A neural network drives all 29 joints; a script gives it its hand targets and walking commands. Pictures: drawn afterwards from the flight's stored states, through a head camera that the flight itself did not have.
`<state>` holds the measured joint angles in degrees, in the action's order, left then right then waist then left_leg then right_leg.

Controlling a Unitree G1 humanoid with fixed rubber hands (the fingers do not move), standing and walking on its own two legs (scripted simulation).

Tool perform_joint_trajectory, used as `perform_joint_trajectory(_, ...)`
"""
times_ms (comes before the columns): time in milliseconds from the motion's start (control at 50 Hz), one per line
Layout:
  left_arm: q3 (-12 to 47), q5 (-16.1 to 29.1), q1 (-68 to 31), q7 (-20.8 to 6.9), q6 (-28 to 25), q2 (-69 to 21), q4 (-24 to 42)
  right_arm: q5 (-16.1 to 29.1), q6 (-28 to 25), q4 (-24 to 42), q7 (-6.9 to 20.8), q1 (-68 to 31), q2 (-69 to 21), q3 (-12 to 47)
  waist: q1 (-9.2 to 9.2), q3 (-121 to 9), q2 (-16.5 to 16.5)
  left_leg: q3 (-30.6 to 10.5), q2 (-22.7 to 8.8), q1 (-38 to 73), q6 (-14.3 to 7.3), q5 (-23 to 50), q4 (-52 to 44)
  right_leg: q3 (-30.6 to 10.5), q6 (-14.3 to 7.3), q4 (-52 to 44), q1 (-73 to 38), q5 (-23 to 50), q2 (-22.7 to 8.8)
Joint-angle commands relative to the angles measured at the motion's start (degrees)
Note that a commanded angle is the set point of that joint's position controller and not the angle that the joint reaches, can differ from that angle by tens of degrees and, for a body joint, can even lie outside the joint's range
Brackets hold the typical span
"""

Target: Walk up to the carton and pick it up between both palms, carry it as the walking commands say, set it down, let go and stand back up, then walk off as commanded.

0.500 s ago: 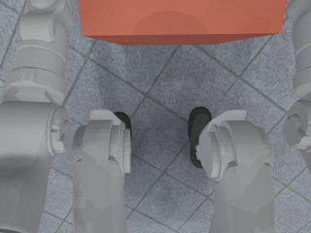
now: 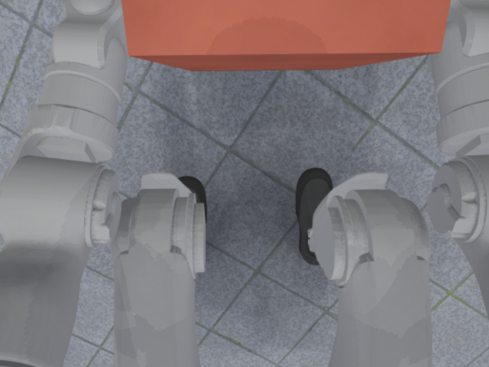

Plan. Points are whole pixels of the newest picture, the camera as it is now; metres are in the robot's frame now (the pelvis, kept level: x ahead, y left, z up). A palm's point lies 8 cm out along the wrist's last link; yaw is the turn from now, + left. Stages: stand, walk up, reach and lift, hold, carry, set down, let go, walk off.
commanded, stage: reach and lift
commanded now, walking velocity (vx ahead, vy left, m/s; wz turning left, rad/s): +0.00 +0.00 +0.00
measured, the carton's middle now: out of the picture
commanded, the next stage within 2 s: none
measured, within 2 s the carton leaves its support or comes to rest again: leaves its support in 0.72 s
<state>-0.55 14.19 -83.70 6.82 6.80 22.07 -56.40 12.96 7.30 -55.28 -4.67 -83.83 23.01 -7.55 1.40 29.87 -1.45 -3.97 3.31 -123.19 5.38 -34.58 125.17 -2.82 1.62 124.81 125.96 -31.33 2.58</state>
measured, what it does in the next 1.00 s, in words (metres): stands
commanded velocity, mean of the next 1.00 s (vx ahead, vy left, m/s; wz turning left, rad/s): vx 0.00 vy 0.00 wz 0.00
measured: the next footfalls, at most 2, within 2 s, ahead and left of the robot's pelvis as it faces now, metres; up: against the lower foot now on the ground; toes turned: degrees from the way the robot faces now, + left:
none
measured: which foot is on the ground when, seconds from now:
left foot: down 0.00-1.00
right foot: down 0.00-1.00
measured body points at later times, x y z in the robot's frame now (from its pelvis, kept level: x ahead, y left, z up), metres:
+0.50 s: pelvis +0.00 +0.00 +0.00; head +0.38 -0.01 +0.22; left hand +0.56 +0.15 -0.20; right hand +0.56 -0.20 -0.18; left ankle +0.11 +0.14 -0.34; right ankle +0.12 -0.12 -0.34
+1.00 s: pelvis -0.01 +0.00 +0.01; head +0.35 -0.01 +0.27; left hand +0.57 +0.16 -0.13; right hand +0.56 -0.20 -0.12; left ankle +0.11 +0.14 -0.34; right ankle +0.12 -0.12 -0.34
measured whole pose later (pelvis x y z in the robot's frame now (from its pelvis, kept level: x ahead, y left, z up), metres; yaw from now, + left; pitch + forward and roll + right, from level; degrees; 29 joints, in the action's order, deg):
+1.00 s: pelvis -0.01 +0.00 +0.01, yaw +0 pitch +26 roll +1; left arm -7.2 9.4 -84.2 7.0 17.5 21.7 -53.1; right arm 9.4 15.1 -56.0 -6.2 -86.6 20.9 -7.5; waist 2.4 29.9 -1.5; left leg -4.0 3.5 -117.1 5.4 -33.8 124.5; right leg -2.9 1.6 123.9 119.3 -30.9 2.5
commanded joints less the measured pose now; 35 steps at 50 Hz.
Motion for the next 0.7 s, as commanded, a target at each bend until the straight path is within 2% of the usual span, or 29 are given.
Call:
perform_joint_trajectory(0,4.82,1.02,-28.63,-4.04,-2.54,-18.25,7.07,0.05,-2.28,0.3,3.61,-26.73,-14.95,10.51,0.04,-88.41,1.53,10.39,0.98,28.05,-2.01,17.51,-7.82,4.37,0.47,-9.19,-45.48,21.99,-0.18)
perform_joint_trajectory(20,6.38,1.17,-30.11,-5.36,-2.4,-23.89,9.13,-0.08,-2.37,3.46,4.84,-29.76,-20.55,11.67,0.35,-89.16,0.93,10.51,1.1,27.51,-2.23,18.21,-7.17,4.39,0.2,-8.77,-45.32,22.75,0.26)
perform_joint_trajectory(40,7.19,1.32,-32.21,-6.2,-2.3,-25.04,10.03,-0.14,-1.79,2.54,5.71,-30.13,-23.34,11.56,1.04,-90.75,0.73,9.53,0.91,28.77,-2.8,18.46,-7.4,4.92,0.56,-7.5,-46.81,23.67,0.44)
perform_joint_trajectory(60,7.47,0.91,-35.99,-7.14,-2.33,-26.81,13.01,1.02,-1.17,2.52,6.99,-29.67,-28.8,14.02,-0.23,-91.1,1.72,9.55,0.82,29.35,-2.7,17.94,-7.1,4.21,0.13,-7.25,-46.45,23.61,0.31)
perform_joint_trajectory(120,9.12,0.38,-40.16,-10.27,-1.57,-36.52,12.75,0.37,0.84,0.37,11.03,-31.03,-41.57,15.65,-0.04,-86.22,0.44,10.02,1.34,26.79,-3.44,16.91,-7.1,5.48,0.16,-7.18,-43.15,20.74,1.24)
perform_joint_trajectory(140,9.98,1.41,-39.12,-11.48,-0.64,-40.85,11.16,0.02,0.87,2.83,11.84,-32.53,-41.7,14.86,1.3,-86.19,1.6,9.97,1.25,28.06,-3.17,16.91,-7.09,5.93,0.5,-7.85,-40.4,19.26,1.33)
perform_joint_trajectory(160,9.64,0.36,-39.66,-12.31,-0.41,-43.23,12.22,-0.58,1.48,1.59,12.9,-31.05,-43.35,14.23,1.07,-84.04,3.19,9.93,1.41,26.24,-3.09,15.79,-7.47,5.69,-0.18,-8.02,-38.57,18.9,1.44)
perform_joint_trajectory(180,8.89,0.04,-39.74,-12.86,0.23,-44.07,11.78,-0.1,1.36,5.38,13.4,-33.56,-43.96,14.44,0.45,-85.46,4.01,10.65,1.46,26.62,-3.26,15.41,-7.52,5.44,-0.19,-8.52,-39.53,17.69,1.71)
perform_joint_trajectory(200,10.48,1.21,-40.76,-13.48,0.16,-44.55,12.76,-0.72,2.18,4.13,13.77,-31.92,-46.45,14.74,2.15,-86.88,1.79,10.55,1.69,26.0,-3.35,15.12,-7.16,6.05,-0.4,-8.43,-40.35,17.8,1.64)
perform_joint_trajectory(220,10.5,0.88,-41.58,-13.6,0.26,-44.22,13.78,-0.33,2.46,4.27,14.17,-32.49,-46.26,15.17,0.76,-87.49,2.6,10.36,1.12,25.94,-3.27,15.13,-7.24,5.55,-0.64,-7.56,-41.63,19.36,1.02)
perform_joint_trajectory(240,11.4,1.28,-43.28,-14.04,0.31,-44.86,15.87,-0.03,3.03,3.33,14.73,-30.72,-48.3,14.18,1.01,-88.76,3.24,10.8,1.57,25.64,-3.32,14.92,-7.24,6.01,-0.78,-7.45,-39.89,18.89,1.44)
perform_joint_trajectory(260,10.86,0.37,-43.25,-14.08,0.31,-45.0,16.77,0.33,3.12,4.79,15.18,-30.98,-49.05,14.96,-0.11,-87.56,4.05,10.7,1.39,25.35,-3.49,14.3,-7.44,5.52,-0.94,-7.43,-38.41,18.31,1.56)
perform_joint_trajectory(280,10.58,0.46,-39.7,-14.11,0.9,-45.89,14.41,0.39,3.2,6.03,15.33,-32.5,-48.61,15.89,-0.19,-88.48,2.16,11.46,1.45,25.64,-3.5,15.2,-6.98,5.75,-0.5,-8.25,-40.42,19.05,1.38)
perform_joint_trajectory(300,11.11,1.08,-41.44,-14.59,1.0,-47.4,14.38,-0.32,3.62,4.97,15.78,-30.91,-50.69,14.49,1.46,-87.72,2.1,10.73,1.91,23.9,-4.06,14.54,-8.12,6.66,-0.8,-7.93,-39.55,18.9,1.9)
perform_joint_trajectory(360,12.2,2.75,-42.18,-15.12,1.17,-49.19,16.86,0.52,3.72,8.42,15.7,-33.58,-50.1,15.67,1.43,-91.83,3.06,11.75,2.06,25.37,-3.36,16.48,-7.11,6.35,-1.42,-8.15,-41.4,20.59,1.74)
perform_joint_trajectory(400,11.23,1.88,-43.14,-14.95,1.5,-47.75,19.21,1.93,4.2,9.28,15.97,-33.1,-51.99,16.34,-0.49,-94.99,2.82,12.19,1.76,27.08,-3.57,17.72,-6.98,5.85,-1.13,-8.4,-44.07,22.18,1.66)
perform_joint_trajectory(440,12.44,3.05,-42.88,-14.78,1.75,-48.97,19.53,1.7,3.85,13.06,15.57,-35.82,-50.46,16.88,0.96,-97.02,1.77,11.38,1.77,28.13,-3.87,18.87,-7.61,6.71,-0.74,-8.13,-44.29,23.24,1.74)
perform_joint_trajectory(460,12.84,3.09,-44.42,-14.57,1.64,-48.31,21.23,2.26,4.01,13.07,15.23,-36.2,-50.98,17.8,0.12,-101.13,2.32,11.79,1.89,28.77,-3.62,19.4,-7.51,6.03,-1.37,-7.8,-47.6,24.72,1.52)
perform_joint_trajectory(480,12.36,3.07,-44.16,-14.69,1.72,-48.57,19.79,2.01,4.42,11.52,15.14,-35.48,-51.82,16.57,0.91,-99.07,1.51,11.82,2.04,27.93,-3.8,19.37,-7.23,6.56,-0.8,-8.19,-46.04,24.51,1.9)
perform_joint_trajectory(500,12.83,2.65,-43.27,-14.62,1.88,-49.71,21.69,2.56,4.55,12.23,15.47,-34.97,-51.77,17.75,-0.2,-100.4,2.82,12.0,2.12,29.11,-3.79,19.58,-8.08,6.16,-1.03,-8.09,-47.41,25.18,1.76)
perform_joint_trajectory(520,13.56,3.21,-43.69,-14.38,2.29,-49.53,24.59,2.55,4.78,15.13,15.37,-35.47,-51.66,17.11,0.57,-106.12,3.23,11.46,2.41,33.53,-3.93,21.67,-7.97,6.77,-1.21,-7.4,-48.85,26.9,2.12)
perform_joint_trajectory(540,14.2,3.29,-45.05,-13.87,2.01,-49.71,26.86,3.66,4.69,16.02,15.08,-35.66,-52.21,19.23,-1.21,-109.83,3.32,11.8,2.34,34.03,-3.63,23.4,-7.61,5.79,-1.32,-7.42,-51.2,28.23,1.9)
perform_joint_trajectory(560,14.03,4.12,-45.04,-13.8,2.12,-49.56,25.92,3.21,4.69,16.71,14.65,-36.86,-51.04,18.43,1.38,-111.47,1.71,11.94,2.29,34.54,-3.59,23.81,-7.55,6.59,-1.01,-7.88,-52.0,29.09,1.98)
perform_joint_trajectory(580,14.58,4.71,-47.82,-13.16,2.13,-48.82,30.83,4.59,4.72,21.09,14.08,-39.24,-51.58,20.23,-0.12,-118.07,2.04,12.18,2.85,38.3,-3.47,25.95,-7.24,6.18,-0.98,-7.54,-56.7,31.94,2.12)
perform_joint_trajectory(600,14.21,4.28,-47.97,-12.96,2.49,-48.4,31.02,5.62,4.9,21.96,13.94,-40.86,-52.7,20.66,-0.9,-118.45,1.22,12.27,2.81,38.29,-3.99,26.09,-7.41,6.47,-0.21,-8.43,-56.74,31.52,2.38)
perform_joint_trajectory(620,15.46,4.83,-49.41,-13.09,2.99,-49.86,31.87,5.55,5.09,21.71,13.45,-40.61,-51.97,20.25,0.23,-120.2,2.74,12.77,2.75,37.49,-3.43,25.23,-7.08,5.77,-1.13,-8.46,-57.63,31.4,2.41)
perform_joint_trajectory(640,16.68,5.77,-49.01,-12.66,3.48,-51.02,33.43,5.0,5.09,25.27,12.98,-43.07,-49.7,20.68,1.68,-124.28,0.86,11.85,3.16,40.47,-3.59,26.98,-7.62,6.89,-0.44,-7.5,-59.5,32.86,2.19)
perform_joint_trajectory(660,16.57,5.59,-48.66,-12.68,3.88,-52.6,33.12,5.33,5.25,24.48,12.8,-42.03,-50.56,20.38,1.15,-124.86,3.58,12.73,3.34,40.45,-3.3,26.74,-7.85,6.43,-0.7,-8.43,-59.84,32.29,2.53)
perform_joint_trajectory(680,15.55,5.11,-48.01,-12.81,3.95,-51.82,35.09,6.43,5.5,28.04,12.73,-44.53,-53.67,21.3,-0.65,-128.53,1.68,12.81,3.87,42.45,-4.22,28.75,-8.4,6.73,0.08,-9.09,-61.56,33.46,2.8)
